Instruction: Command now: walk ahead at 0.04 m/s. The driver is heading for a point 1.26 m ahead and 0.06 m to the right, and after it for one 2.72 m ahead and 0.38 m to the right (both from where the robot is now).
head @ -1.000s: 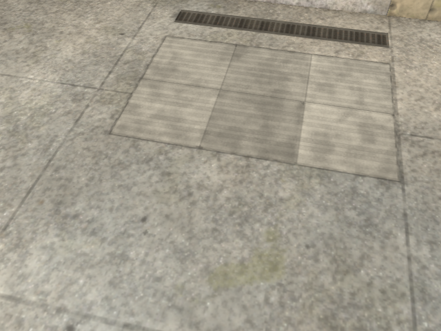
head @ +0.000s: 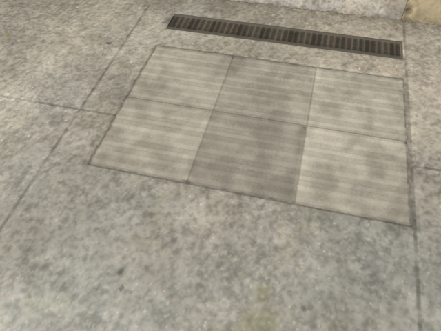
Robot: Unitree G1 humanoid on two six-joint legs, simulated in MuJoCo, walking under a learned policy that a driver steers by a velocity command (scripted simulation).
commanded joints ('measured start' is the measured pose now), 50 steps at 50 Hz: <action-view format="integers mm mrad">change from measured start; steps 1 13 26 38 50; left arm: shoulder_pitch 42 81 169 164 26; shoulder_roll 125 63 121 158 74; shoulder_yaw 20 8 35 52 60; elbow -14 102 144 136 -1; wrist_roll -2 2 -3 11 19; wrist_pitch -9 35 35 -37 3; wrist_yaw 1 11 6 -11 -63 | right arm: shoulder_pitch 167 143 93 14 246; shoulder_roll -106 -47 -32 -41 -96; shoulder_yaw -16 4 1 -38 -38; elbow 31 114 119 -30 68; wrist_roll -1 13 -10 10 -4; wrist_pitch -24 -12 -7 -53 -100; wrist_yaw -19 -20 1 40 18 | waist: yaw -63 -20 36 -39 26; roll -30 -42 -141 -121 15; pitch -79 -13 184 97 34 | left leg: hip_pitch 315 207 -118 7 129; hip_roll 102 103 -15 -33 232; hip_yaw -112 -143 7 117 -210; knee -134 -157 56 93 -467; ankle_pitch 373 194 -270 -112 -42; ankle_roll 43 44 35 48 160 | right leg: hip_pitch -140 -74 -108 -58 -475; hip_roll -265 -207 -346 -312 -208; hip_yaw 131 129 350 117 44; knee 92 -70 -266 -78 729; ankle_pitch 793 311 -408 679 91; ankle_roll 33 36 -117 -74 42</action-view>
